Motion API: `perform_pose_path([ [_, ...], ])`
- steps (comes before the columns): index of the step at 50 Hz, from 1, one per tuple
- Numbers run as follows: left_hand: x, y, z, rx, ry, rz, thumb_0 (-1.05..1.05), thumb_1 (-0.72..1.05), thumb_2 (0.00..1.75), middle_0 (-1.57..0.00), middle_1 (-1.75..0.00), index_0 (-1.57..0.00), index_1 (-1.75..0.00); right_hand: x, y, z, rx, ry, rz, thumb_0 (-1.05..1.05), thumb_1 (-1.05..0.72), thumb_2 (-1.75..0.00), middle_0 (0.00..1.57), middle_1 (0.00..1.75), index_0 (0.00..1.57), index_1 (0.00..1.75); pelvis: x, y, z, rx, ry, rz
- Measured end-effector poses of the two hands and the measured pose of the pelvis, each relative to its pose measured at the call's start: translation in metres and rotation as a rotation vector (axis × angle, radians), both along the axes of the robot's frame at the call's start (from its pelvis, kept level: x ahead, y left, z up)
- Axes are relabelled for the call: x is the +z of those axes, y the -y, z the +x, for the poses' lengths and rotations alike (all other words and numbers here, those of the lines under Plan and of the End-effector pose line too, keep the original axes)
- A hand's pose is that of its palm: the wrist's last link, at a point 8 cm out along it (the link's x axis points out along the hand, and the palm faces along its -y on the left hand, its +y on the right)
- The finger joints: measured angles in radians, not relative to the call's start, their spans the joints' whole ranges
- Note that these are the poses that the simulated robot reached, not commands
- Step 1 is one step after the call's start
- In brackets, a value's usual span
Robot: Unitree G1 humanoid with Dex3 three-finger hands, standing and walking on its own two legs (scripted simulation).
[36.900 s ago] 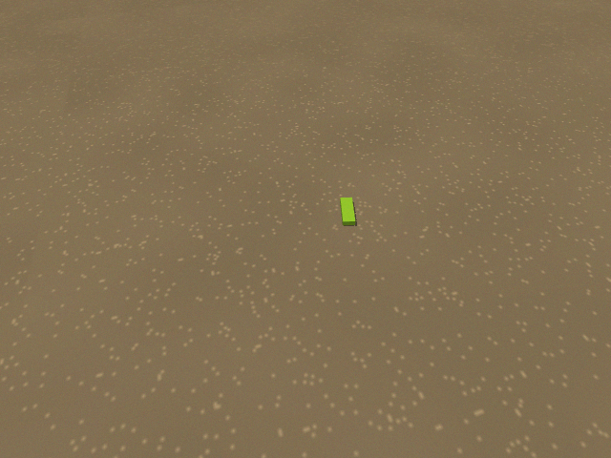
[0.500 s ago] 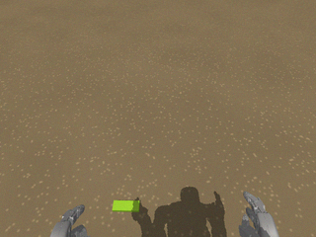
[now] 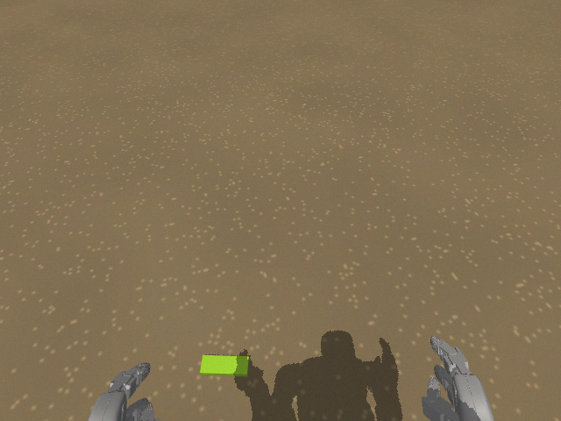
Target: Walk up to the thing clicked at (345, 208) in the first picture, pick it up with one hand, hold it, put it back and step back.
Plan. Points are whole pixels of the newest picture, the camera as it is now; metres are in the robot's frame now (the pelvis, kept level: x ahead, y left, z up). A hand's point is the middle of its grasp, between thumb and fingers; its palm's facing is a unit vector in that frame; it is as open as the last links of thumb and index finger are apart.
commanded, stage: home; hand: left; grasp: from above
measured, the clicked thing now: (225, 365) +0.44 +0.19 -0.70
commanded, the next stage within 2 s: stand in 0.68 s
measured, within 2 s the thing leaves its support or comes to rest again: neither
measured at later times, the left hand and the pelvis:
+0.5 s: hand out of the picture +0.16 +0.18 -0.05, palm faces +0.04 -0.98 -0.20, open 7.4 cm; pelvis +0.00 +0.00 +0.00, yaw +0 degrees
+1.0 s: hand out of the picture +0.13 +0.23 -0.09, palm faces +0.02 -0.94 -0.33, open 7.4 cm; pelvis -0.01 +0.00 +0.03, yaw +0 degrees
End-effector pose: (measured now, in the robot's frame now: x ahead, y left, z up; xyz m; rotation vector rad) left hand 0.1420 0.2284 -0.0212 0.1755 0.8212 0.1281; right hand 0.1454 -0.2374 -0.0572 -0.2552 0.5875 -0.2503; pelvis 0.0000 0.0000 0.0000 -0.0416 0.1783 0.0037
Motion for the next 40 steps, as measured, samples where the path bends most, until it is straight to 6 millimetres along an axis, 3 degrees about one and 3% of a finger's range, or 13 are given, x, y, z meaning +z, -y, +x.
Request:
perform_pose_path([
  [40,-0.001,-0.0048,0.0026,-0.02,0.024,0.026,0.02,0.9,0.9,-0.21,-0.3,-0.2,-0.3,-0.0019,-0.0034,-0.0003,0.025,-0.027,-0.013,0.02,-0.9,-0.9,0.2,0.3,0.21,0.3,0.0,-0.0036,-0.0021,-0.002,0.023,-0.001],
])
